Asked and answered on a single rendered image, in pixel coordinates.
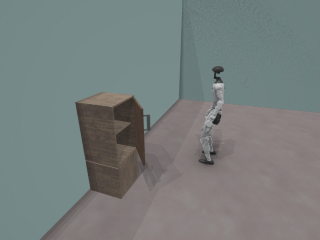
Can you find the robot shin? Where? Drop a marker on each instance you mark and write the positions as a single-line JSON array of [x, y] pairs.
[[210, 143], [206, 147]]

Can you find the left robot forearm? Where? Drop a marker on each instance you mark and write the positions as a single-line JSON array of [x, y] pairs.
[[216, 110]]

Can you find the left robot upper arm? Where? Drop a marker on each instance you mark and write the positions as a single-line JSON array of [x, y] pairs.
[[218, 89]]

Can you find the left robot shin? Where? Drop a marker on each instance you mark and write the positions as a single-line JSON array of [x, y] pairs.
[[206, 147]]

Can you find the left robot hand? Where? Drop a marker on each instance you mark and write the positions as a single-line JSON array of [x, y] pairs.
[[207, 125]]

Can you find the handle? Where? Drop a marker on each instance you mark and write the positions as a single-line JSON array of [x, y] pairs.
[[148, 122]]

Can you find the right robot shin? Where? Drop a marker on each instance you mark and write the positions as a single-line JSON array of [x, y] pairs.
[[210, 143]]

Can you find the cupboard door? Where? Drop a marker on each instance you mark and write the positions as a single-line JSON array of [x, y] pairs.
[[139, 130]]

